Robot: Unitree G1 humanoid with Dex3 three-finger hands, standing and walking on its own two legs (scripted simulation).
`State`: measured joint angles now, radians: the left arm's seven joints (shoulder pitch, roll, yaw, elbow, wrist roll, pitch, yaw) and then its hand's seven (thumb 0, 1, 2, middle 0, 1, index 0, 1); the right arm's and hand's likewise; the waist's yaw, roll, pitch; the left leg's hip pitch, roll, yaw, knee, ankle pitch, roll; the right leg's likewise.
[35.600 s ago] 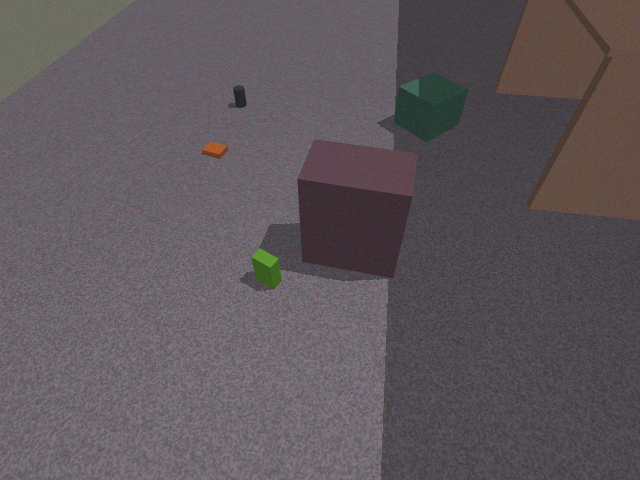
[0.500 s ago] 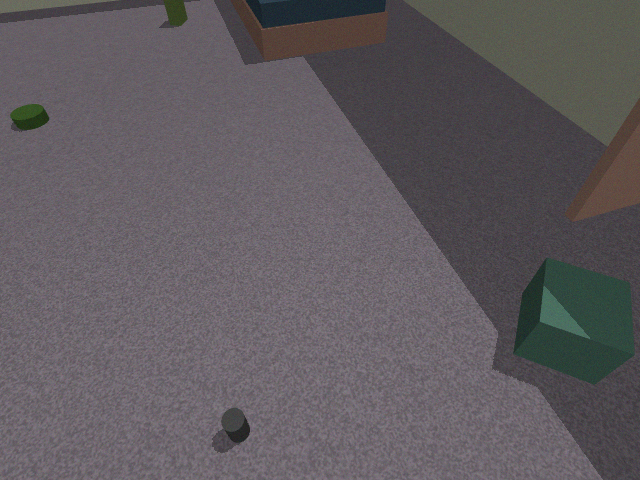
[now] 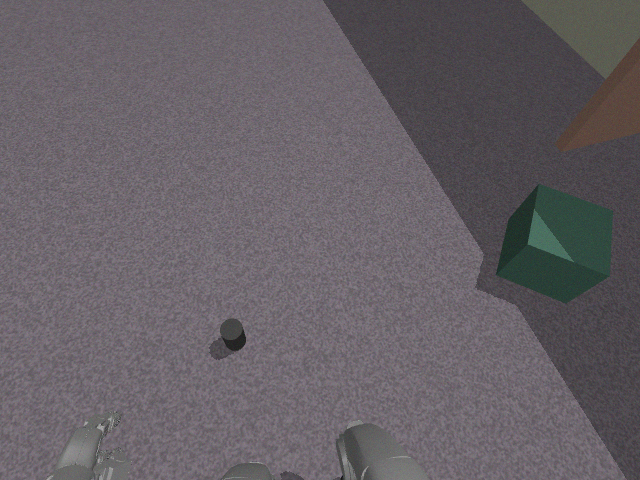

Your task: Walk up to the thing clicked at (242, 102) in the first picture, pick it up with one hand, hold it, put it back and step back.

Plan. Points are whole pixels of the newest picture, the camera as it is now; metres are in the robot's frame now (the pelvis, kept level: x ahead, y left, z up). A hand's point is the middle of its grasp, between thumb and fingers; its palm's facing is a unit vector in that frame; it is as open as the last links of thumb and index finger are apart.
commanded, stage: walk up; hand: left
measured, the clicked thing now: (233, 335) +0.50 +0.22 -0.71
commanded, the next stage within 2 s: stand in 2.00 s
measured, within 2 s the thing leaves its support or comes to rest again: neither
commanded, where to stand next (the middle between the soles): +0.11 -0.02 m, yaw -2 degrees
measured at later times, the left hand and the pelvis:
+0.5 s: hand out of the picture +0.00 +0.24 -0.14, palm faces -0.05 -0.91 -0.41, open 7.4 cm; pelvis -0.13 -0.02 +0.00, yaw -2 degrees
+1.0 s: hand out of the picture -0.19 +0.22 -0.15, palm faces -0.07 -0.92 -0.39, open 7.4 cm; pelvis -0.25 -0.05 -0.01, yaw -5 degrees
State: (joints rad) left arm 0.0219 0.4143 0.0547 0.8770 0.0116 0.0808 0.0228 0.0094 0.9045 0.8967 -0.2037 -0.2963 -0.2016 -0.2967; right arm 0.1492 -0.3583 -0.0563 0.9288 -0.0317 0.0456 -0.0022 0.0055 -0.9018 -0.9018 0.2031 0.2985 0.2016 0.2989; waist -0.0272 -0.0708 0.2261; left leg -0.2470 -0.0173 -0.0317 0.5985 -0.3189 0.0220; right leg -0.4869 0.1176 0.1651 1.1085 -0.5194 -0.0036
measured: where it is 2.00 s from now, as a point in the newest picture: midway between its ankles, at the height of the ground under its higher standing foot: outside the picture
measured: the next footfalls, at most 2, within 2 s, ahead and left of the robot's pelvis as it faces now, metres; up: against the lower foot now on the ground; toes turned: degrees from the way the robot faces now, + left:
right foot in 0.26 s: -0.06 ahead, -0.14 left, +0.00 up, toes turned -1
left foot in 0.58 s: -0.18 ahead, +0.08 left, +0.00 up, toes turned -2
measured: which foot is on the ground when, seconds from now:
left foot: down 0.00-0.28, up 0.30-0.56, down 0.58-1.00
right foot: up 0.00-0.24, down 0.26-0.60, up 0.62-0.90, down 0.92-1.00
